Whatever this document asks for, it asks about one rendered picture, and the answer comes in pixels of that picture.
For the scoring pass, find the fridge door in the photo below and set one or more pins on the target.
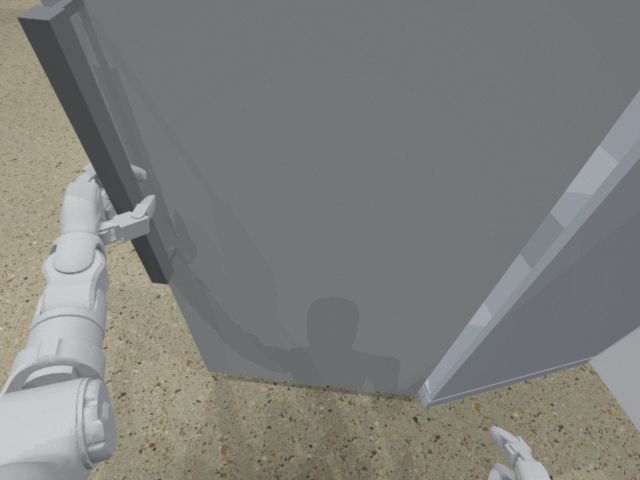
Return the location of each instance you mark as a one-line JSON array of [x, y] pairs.
[[346, 181]]

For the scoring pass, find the robot right hand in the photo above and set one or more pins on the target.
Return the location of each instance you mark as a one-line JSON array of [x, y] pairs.
[[519, 455]]

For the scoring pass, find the robot left upper arm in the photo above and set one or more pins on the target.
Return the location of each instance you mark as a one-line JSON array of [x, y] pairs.
[[59, 431]]

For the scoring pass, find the robot left hand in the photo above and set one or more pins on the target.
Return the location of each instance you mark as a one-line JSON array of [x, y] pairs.
[[85, 206]]

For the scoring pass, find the handle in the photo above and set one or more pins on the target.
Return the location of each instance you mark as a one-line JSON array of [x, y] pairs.
[[57, 47]]

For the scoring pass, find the robot left forearm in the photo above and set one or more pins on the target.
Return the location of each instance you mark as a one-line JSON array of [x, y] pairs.
[[68, 327]]

